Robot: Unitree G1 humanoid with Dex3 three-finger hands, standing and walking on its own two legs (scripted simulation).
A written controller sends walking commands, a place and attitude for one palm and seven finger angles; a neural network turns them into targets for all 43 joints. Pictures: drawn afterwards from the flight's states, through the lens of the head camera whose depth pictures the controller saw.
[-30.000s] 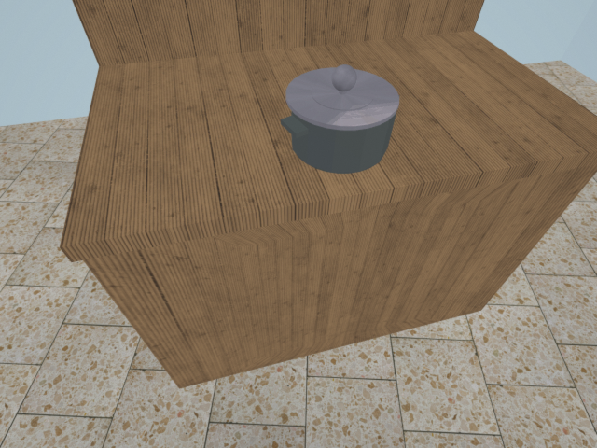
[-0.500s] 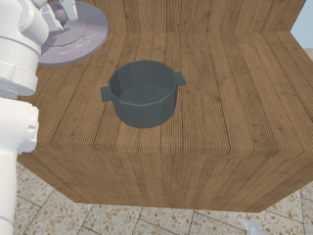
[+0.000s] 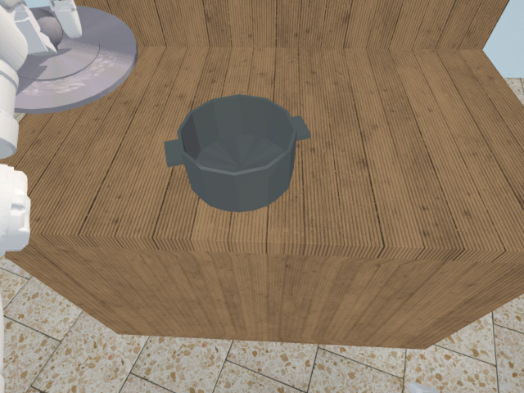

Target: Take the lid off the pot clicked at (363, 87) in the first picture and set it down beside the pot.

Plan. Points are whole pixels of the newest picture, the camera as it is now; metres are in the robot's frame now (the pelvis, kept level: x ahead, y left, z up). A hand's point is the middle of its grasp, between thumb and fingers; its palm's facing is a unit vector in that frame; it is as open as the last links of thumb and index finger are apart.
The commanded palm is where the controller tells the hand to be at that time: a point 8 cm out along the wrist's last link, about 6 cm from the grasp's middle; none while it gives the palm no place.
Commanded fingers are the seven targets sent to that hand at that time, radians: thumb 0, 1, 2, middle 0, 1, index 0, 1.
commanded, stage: move the lid sideways beside the pot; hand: left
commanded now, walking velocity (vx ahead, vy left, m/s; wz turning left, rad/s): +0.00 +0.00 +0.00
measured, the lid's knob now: (41, 28) +0.50 +0.27 +0.29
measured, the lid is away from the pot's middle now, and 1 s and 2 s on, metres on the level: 0.23 0.24 0.23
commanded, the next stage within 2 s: lower the lid onto the table in 0.14 s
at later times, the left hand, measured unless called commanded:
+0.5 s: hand (41, 36) +0.49 +0.26 +0.29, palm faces -0.20 -0.09 -0.97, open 6.8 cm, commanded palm +0.47 +0.26 +0.37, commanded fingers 0.00 0.63 1.05 -0.85 -0.98 -0.95 -1.03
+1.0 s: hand (51, 66) +0.48 +0.26 +0.26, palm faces -0.25 -0.09 -0.97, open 6.8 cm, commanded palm +0.47 +0.26 +0.33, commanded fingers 0.00 0.63 1.05 -0.85 -0.98 -0.95 -1.03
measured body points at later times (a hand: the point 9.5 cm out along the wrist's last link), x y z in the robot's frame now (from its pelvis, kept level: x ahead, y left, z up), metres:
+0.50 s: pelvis +0.01 +0.00 +0.00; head +0.07 -0.01 +0.45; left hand +0.49 +0.26 +0.34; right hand +0.10 -0.26 -0.13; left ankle +0.02 +0.07 -0.74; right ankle -0.02 -0.14 -0.74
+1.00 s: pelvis +0.01 +0.00 +0.00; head +0.05 -0.01 +0.45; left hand +0.48 +0.26 +0.31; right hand +0.08 -0.27 -0.13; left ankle +0.02 +0.07 -0.74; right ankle -0.02 -0.14 -0.74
